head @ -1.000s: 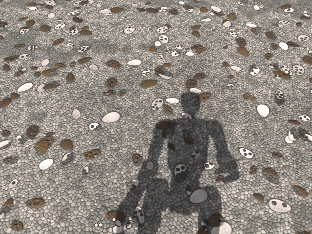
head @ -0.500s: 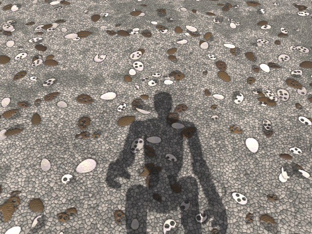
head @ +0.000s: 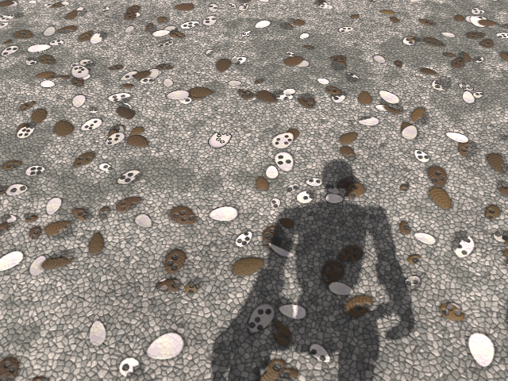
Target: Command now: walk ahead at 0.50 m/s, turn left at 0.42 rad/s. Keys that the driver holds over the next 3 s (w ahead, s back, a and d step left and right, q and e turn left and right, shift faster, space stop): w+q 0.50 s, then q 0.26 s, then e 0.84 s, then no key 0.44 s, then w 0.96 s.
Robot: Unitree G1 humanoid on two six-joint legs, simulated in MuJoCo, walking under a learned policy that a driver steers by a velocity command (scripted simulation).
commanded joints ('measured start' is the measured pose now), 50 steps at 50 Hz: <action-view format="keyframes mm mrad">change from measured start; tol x32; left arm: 1 27 117 17 -34 -2 -14 12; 30 -445 115 0 -342 8 57 -19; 36 -19 286 36 -275 32 9 26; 50 -189 224 21 -240 4 88 -18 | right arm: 1 -127 -14 10 -92 -2 -12 8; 11 296 -236 -80 -25 -35 -24 -24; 50 132 -109 5 -112 5 73 -58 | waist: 1 15 -96 74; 12 -125 152 -317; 34 -10 62 -80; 37 -11 -332 -465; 50 -35 -214 -114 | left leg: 1 2 -14 74 -124 68 7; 10 530 -167 127 -366 -179 198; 12 979 279 -736 -543 -136 430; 18 500 65 -256 -630 200 258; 34 605 -44 -303 -289 635 62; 35 534 -91 -285 -127 553 35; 37 206 -300 -103 422 -673 -9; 50 405 -149 8 -150 -367 -50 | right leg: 1 -46 -280 57 -88 388 -56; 9 118 -329 -49 419 1045 -37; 12 -668 -14 94 1281 -329 67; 34 -333 -19 202 287 159 56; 37 282 -622 734 294 1089 -198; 50 -315 -248 425 75 156 -127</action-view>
